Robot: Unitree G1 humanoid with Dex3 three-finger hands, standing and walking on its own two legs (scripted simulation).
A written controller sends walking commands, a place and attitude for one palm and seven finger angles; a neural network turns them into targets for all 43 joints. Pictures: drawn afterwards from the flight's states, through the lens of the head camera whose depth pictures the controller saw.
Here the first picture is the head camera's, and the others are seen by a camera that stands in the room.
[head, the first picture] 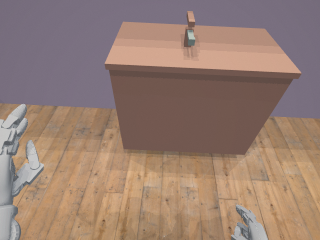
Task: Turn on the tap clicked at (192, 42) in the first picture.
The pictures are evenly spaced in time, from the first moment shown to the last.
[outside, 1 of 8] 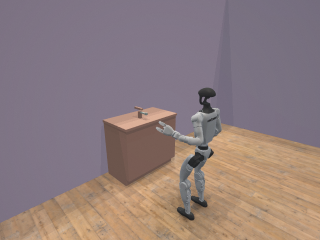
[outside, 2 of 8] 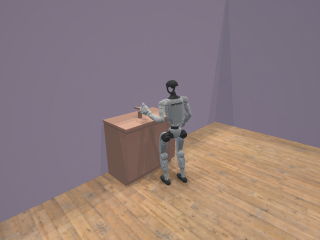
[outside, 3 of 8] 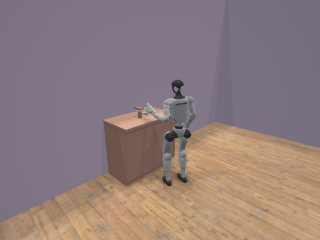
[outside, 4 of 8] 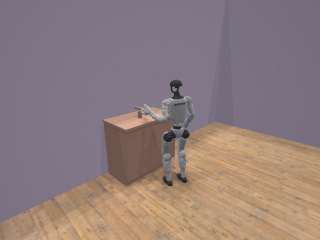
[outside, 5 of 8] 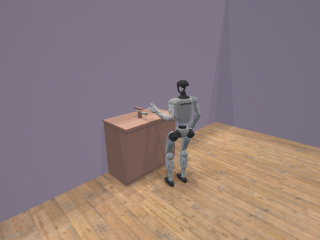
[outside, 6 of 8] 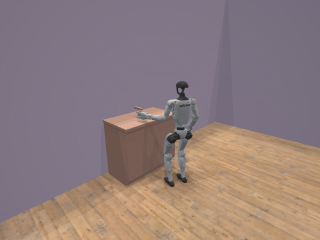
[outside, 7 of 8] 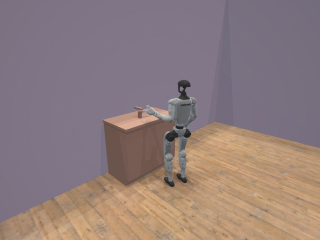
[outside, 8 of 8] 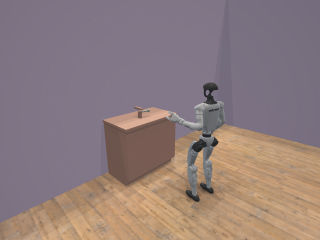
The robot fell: no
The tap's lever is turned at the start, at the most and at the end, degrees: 0 74 74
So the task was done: yes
